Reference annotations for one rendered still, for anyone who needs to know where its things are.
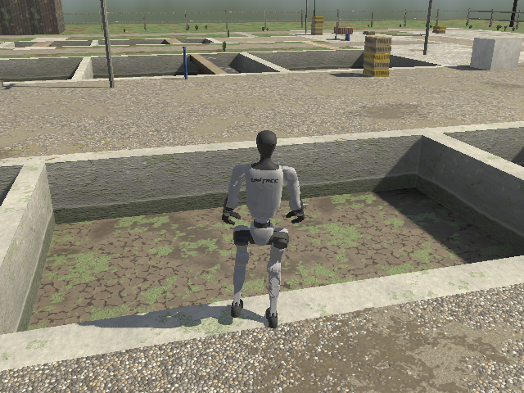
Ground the robot right forearm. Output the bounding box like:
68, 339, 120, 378
293, 199, 304, 216

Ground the left robot upper arm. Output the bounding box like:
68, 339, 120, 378
226, 165, 248, 209

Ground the robot left forearm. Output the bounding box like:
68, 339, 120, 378
223, 196, 234, 216

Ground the robot left hand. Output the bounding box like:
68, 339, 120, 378
222, 212, 241, 225

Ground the robot left thigh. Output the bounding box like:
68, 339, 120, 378
233, 225, 251, 265

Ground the right robot upper arm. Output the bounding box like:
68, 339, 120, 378
282, 166, 301, 210

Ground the robot right hand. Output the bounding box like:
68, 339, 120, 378
286, 211, 305, 224

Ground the left robot foot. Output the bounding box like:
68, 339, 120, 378
231, 299, 243, 318

